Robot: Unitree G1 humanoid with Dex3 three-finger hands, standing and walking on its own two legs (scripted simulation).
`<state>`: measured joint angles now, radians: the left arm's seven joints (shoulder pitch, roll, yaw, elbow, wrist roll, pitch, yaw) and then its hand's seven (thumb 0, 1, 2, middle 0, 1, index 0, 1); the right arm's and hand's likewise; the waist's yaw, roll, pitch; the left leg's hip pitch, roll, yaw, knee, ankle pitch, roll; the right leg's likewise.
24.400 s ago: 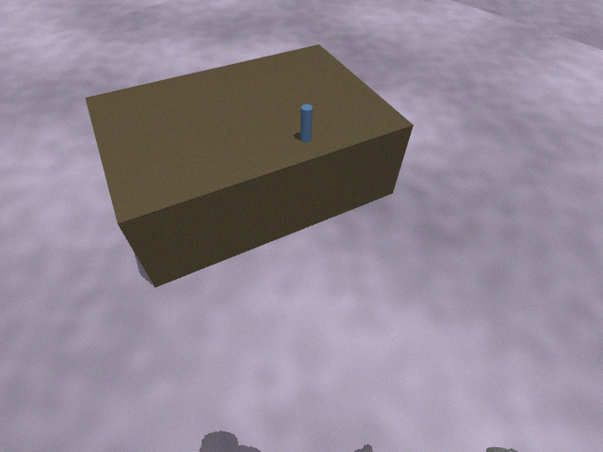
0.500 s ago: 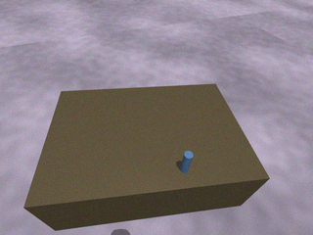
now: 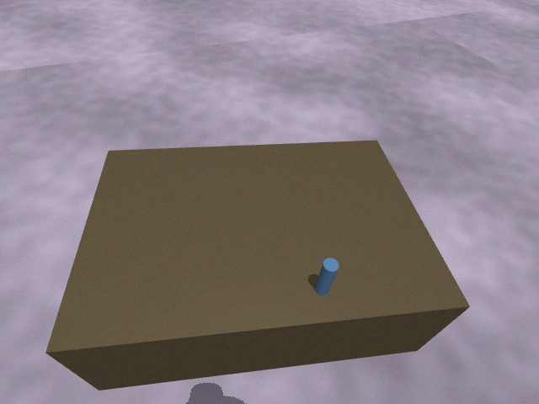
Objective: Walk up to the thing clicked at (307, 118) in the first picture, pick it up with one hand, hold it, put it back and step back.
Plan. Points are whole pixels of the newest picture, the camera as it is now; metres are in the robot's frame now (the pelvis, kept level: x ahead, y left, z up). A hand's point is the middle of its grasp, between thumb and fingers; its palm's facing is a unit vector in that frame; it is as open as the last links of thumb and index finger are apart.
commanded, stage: home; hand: right
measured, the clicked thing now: (326, 277) +0.47 -0.18 -0.32
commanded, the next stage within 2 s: stand in 0.40 s
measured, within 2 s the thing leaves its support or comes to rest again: neither
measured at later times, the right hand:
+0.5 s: hand out of the picture +0.08 -0.24 -0.15, palm faces +0.01 +0.93 -0.37, open 17.4 cm
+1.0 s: hand out of the picture +0.09 -0.25 -0.15, palm faces +0.00 +0.93 -0.36, open 8.5 cm
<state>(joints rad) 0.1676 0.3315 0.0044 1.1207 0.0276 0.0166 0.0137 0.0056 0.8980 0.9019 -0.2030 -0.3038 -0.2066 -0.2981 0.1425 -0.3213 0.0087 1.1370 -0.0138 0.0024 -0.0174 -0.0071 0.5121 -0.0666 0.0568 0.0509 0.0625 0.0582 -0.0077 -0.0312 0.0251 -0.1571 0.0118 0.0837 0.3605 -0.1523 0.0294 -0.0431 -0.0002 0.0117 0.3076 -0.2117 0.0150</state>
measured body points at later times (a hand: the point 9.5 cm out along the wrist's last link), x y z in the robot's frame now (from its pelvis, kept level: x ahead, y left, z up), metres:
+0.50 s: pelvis +0.02 +0.01 +0.00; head +0.01 +0.03 +0.45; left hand +0.08 +0.30 -0.14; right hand +0.08 -0.29 -0.12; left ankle +0.03 +0.10 -0.75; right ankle -0.02 -0.13 -0.75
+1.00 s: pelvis +0.02 +0.00 +0.00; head +0.01 +0.01 +0.45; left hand +0.08 +0.30 -0.14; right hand +0.09 -0.30 -0.12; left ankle +0.03 +0.10 -0.75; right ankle -0.02 -0.13 -0.75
